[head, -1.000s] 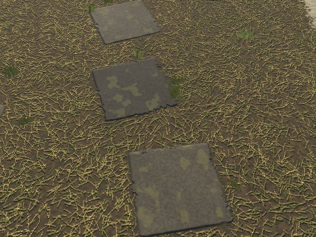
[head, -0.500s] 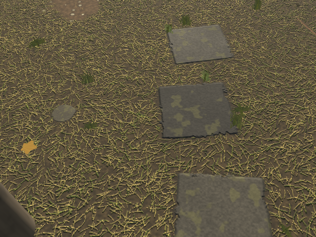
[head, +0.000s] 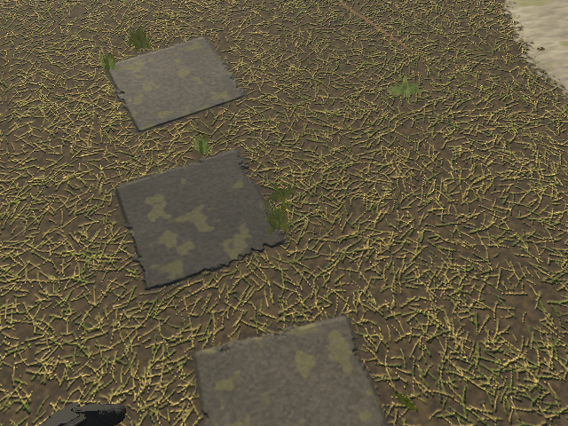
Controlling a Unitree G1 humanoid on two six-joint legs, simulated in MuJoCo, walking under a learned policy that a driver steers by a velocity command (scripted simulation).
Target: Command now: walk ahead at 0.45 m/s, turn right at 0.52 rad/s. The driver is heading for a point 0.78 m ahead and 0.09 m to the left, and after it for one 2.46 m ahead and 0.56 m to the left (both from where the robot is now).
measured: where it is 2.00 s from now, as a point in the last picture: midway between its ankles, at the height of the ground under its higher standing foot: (210, 210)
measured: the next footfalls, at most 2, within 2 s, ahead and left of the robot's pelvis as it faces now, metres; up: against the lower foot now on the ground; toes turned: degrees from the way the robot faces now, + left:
right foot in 0.06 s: +0.19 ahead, -0.13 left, +0.00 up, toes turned -4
left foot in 0.64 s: +0.52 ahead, +0.05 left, +0.00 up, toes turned +9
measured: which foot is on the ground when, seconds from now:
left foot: down 0.00-0.06, up 0.08-0.62, down 0.64-1.00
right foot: up 0.00-0.04, down 0.06-0.66, up 0.68-1.00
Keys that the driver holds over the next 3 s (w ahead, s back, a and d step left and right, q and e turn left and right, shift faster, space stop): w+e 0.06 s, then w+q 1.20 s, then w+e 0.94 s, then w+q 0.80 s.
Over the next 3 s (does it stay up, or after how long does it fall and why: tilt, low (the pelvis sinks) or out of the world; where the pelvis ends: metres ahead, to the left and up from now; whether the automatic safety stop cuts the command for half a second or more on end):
stays up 1.60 0.26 0.02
